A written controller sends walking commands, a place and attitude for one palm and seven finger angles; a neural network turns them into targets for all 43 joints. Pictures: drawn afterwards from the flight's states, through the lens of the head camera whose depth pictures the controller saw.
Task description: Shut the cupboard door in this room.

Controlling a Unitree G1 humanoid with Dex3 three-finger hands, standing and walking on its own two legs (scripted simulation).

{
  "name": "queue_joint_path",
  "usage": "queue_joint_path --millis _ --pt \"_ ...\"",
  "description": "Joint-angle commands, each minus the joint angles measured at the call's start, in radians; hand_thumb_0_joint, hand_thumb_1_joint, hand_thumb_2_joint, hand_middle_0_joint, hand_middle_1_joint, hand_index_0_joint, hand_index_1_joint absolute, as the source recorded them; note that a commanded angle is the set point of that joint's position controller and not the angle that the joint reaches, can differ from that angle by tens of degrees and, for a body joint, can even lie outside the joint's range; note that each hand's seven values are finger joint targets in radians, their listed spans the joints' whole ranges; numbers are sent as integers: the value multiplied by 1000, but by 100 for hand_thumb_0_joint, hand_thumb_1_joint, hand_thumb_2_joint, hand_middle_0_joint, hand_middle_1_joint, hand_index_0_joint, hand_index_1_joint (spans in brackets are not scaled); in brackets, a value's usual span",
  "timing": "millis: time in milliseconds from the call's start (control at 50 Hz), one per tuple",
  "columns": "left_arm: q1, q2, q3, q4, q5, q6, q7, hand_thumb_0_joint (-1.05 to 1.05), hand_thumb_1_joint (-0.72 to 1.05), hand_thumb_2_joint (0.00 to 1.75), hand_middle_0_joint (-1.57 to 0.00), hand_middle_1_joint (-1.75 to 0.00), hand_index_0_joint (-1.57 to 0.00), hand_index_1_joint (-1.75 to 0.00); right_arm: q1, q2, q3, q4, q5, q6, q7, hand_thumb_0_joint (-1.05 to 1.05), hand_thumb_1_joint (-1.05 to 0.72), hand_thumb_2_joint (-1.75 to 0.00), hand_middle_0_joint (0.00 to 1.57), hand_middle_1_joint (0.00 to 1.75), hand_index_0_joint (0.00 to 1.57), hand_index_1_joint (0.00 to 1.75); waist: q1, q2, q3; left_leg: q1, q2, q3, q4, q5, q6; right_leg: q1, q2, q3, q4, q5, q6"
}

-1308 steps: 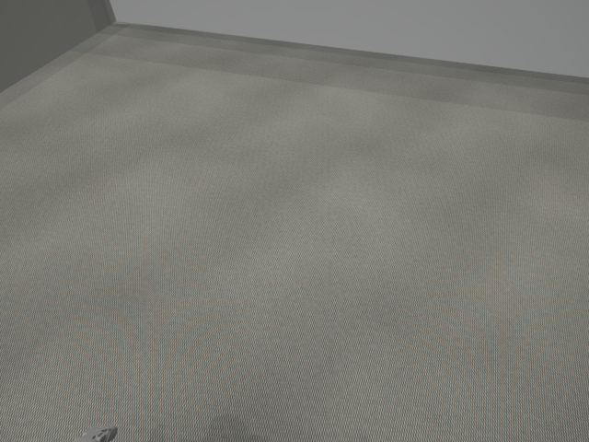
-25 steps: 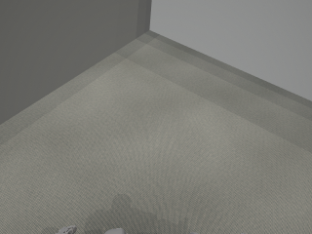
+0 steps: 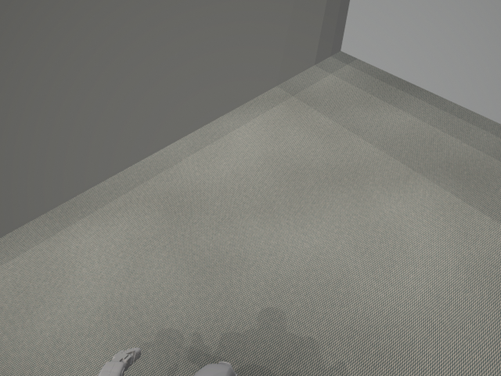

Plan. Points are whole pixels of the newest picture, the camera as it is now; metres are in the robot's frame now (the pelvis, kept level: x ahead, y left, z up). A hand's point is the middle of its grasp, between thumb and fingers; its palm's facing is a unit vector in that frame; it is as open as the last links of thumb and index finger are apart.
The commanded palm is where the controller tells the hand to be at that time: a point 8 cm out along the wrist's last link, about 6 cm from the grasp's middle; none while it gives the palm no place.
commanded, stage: walk to a spot facing it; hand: left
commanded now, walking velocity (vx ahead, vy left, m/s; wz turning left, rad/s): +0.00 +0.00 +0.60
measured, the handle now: out of the picture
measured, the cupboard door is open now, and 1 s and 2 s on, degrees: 82 82 82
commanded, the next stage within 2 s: none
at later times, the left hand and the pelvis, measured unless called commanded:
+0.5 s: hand out of the picture -0.08 +0.26 -0.18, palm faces +0.35 -0.89 -0.28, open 7.4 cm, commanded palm none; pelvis -0.03 +0.02 +0.00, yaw +19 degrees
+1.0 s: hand out of the picture -0.05 +0.21 -0.14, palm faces +0.57 -0.78 -0.27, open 7.4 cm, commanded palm none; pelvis +0.00 +0.00 +0.01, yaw +36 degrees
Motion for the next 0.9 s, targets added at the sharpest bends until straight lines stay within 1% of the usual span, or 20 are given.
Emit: queue_joint_path --millis 0,20,40,140,280,320,360,380,400,420,440,480,540,720,780,800,820,840,860,880 --pt "-18 185 46 -85 5 -20 17 0 90 90 -20 -30 -20 -30 -29 -109 -37 -77 -9 -11 13 0 -90 -90 20 30 20 30 0 -220 0 -150 73 33 478 -32 -27 3 -322 216 -320 152 -107" --pt "-40 162 40 -93 6 -21 19 0 90 90 -20 -30 -20 -30 -2 -97 -34 -63 -8 -9 17 0 -90 -90 20 30 20 30 -17 -204 -9 -144 82 50 493 8 -36 15 -291 143 -296 217 -91" --pt "-23 156 39 -92 7 -27 17 0 90 90 -20 -30 -20 -30 5 -85 -29 -57 -8 -8 19 0 -90 -90 20 30 20 30 -10 -225 -20 -143 83 67 498 32 -48 47 -273 97 -282 279 -81" --pt "96 185 49 -53 12 -26 16 0 90 90 -20 -30 -20 -30 -81 -86 -16 -76 -5 -5 19 0 -90 -90 20 30 20 30 50 -210 -59 -139 102 111 366 -13 -72 180 -307 57 -255 375 -108" --pt "136 250 69 -22 19 -13 10 0 90 90 -20 -30 -20 -30 -136 -77 9 -99 8 -23 14 0 -90 -90 20 30 20 30 87 -279 -126 3 100 193 41 -95 -50 251 -360 -10 -170 537 -132" --pt "126 255 72 -9 18 -8 7 0 90 90 -20 -30 -20 -30 -110 -79 11 -98 9 -31 11 0 -90 -90 20 30 20 30 72 -280 -143 69 90 214 -92 -51 -39 249 -359 -36 -116 548 -108" --pt "110 251 76 -11 7 -1 2 0 90 90 -20 -30 -20 -30 -47 -111 3 -85 4 -42 11 0 -90 -90 20 30 20 30 27 -224 -168 255 92 220 -309 150 -16 135 -331 -102 3 454 -36" --pt "114 217 72 -29 1 4 -3 0 90 90 -20 -30 -20 -30 8 -195 -16 -77 -1 -53 9 0 -90 -90 20 30 20 30 -6 -35 -212 443 225 50 -383 339 42 -51 -261 -141 179 243 25" --pt "68 146 49 -74 -1 7 -12 0 90 90 -20 -30 -20 -30 62 -302 -44 -76 -4 -53 3 0 -90 -90 20 30 20 30 -45 255 -191 534 474 -256 -381 731 177 -331 -129 -141 373 -342 98" --pt "-26 157 37 -99 10 23 -2 0 90 90 -20 -30 -20 -30 126 -303 -44 -42 1 -48 -7 0 -90 -90 20 30 20 30 -80 180 -173 481 500 -241 -366 811 232 -344 -123 -32 486 -358 92" --pt "-42 141 44 -85 5 23 2 0 90 90 -20 -30 -20 -30 100 -278 -39 -39 -1 -50 -19 0 -90 -90 20 30 20 30 -61 208 -166 465 450 -216 -347 823 233 -364 -117 12 537 -315 94" --pt "-19 161 52 -52 -1 22 -7 0 90 90 -20 -30 -20 -30 -24 -217 -22 -76 -3 -52 -25 0 -90 -90 20 30 20 30 -7 143 -106 368 346 -103 -355 726 195 -323 -108 39 560 -173 98" --pt "27 162 52 -33 1 22 -13 0 90 90 -20 -30 -20 -30 -63 -202 -13 -94 -1 -59 -20 0 -90 -90 20 30 20 30 21 83 -111 332 288 -61 -376 634 169 -266 -86 40 513 -101 104" --pt "-21 140 41 -80 -4 14 -5 0 90 90 -20 -30 -20 -30 -26 -206 -29 -92 -10 -47 -15 0 -90 -90 20 30 20 30 1 96 -110 281 271 -227 -358 497 191 -140 -22 43 209 -138 95" --pt "70 139 44 -60 0 -2 -17 0 90 90 -20 -30 -20 -30 -59 -198 -32 -101 -9 -44 -14 0 -90 -90 20 30 20 30 40 106 -145 180 223 -258 -321 206 159 51 19 0 -13 -70 79" --pt "126 159 52 -44 3 -14 -18 0 90 90 -20 -30 -20 -30 -74 -176 -27 -107 -3 -46 -14 0 -90 -90 20 30 20 30 75 50 -147 54 173 -237 -244 81 122 211 0 10 -159 -5 68" --pt "195 242 69 -30 17 -29 -11 0 90 90 -20 -30 -20 -30 -62 -103 -15 -120 7 -50 -8 0 -90 -90 20 30 20 30 109 -186 -162 -180 64 -110 -26 -101 55 421 -207 227 -325 -156 11" --pt "216 302 73 -35 15 -26 -4 0 90 90 -20 -30 -20 -30 -106 -82 -5 -156 1 -59 -4 0 -90 -90 20 30 20 30 134 -382 -95 -326 -4 48 205 -246 -1 378 -449 499 -412 -251 -83" --pt "192 285 75 -45 4 -32 2 0 90 90 -20 -30 -20 -30 -129 -148 -20 -156 -9 -51 4 0 -90 -90 20 30 20 30 120 -322 -42 -300 70 4 343 -183 6 208 -478 525 -463 -378 -120" --pt "136 265 71 -53 6 -36 2 0 90 90 -20 -30 -20 -30 -135 -138 -26 -140 -13 -44 15 0 -90 -90 20 30 20 30 86 -262 21 -292 91 7 434 -109 5 106 -451 500 -491 -458 -108"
